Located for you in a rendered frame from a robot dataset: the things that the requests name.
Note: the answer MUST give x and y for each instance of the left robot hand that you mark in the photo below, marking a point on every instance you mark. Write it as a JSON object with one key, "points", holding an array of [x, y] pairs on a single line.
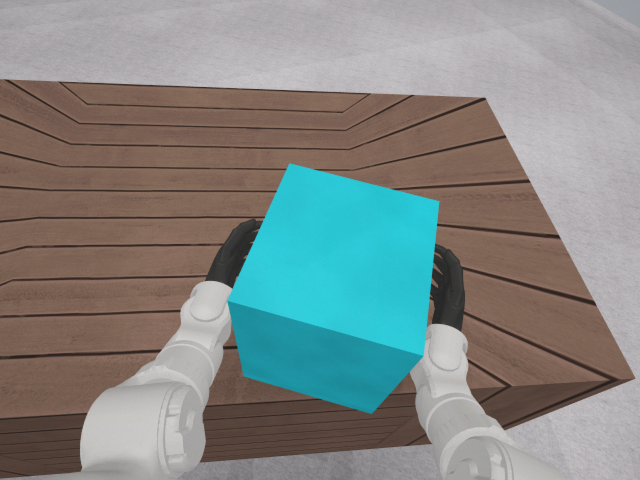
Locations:
{"points": [[229, 261]]}

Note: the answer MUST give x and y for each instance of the robot left upper arm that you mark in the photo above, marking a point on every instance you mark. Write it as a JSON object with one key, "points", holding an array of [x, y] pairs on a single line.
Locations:
{"points": [[142, 432]]}

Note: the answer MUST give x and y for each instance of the carton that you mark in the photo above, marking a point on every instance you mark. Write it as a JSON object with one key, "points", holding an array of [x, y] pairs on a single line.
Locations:
{"points": [[332, 300]]}

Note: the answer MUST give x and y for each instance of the robot left forearm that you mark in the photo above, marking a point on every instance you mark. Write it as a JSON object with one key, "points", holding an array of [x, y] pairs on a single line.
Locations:
{"points": [[194, 354]]}

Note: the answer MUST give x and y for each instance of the right robot hand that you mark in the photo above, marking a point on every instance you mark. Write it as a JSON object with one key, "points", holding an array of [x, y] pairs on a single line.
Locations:
{"points": [[449, 297]]}

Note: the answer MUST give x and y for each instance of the robot right forearm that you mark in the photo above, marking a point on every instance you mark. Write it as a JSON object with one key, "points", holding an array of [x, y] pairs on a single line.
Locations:
{"points": [[446, 409]]}

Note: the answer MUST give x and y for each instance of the robot right upper arm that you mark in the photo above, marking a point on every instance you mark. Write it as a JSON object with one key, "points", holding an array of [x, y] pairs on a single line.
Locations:
{"points": [[487, 458]]}

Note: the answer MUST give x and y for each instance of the pedestal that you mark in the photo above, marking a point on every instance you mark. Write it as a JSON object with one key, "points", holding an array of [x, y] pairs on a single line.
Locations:
{"points": [[116, 198]]}

